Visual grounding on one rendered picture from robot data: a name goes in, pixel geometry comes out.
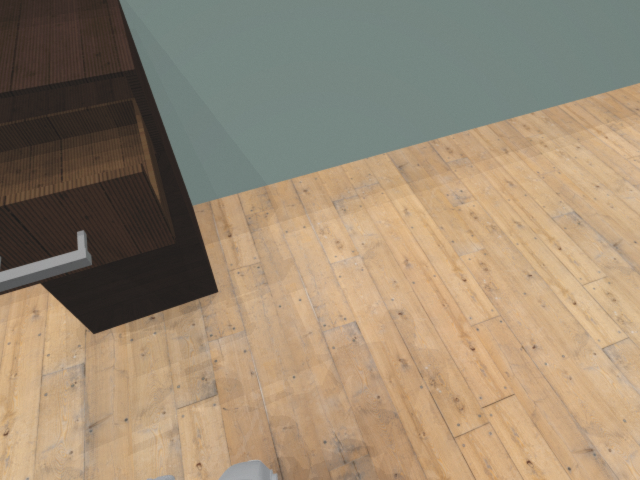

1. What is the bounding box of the drawer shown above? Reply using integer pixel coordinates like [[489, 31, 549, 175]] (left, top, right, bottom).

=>
[[0, 98, 176, 295]]

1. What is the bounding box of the cabinet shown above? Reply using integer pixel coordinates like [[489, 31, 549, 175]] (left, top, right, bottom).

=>
[[0, 0, 218, 334]]

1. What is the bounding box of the handle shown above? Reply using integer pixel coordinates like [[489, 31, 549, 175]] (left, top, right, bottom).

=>
[[0, 230, 92, 292]]

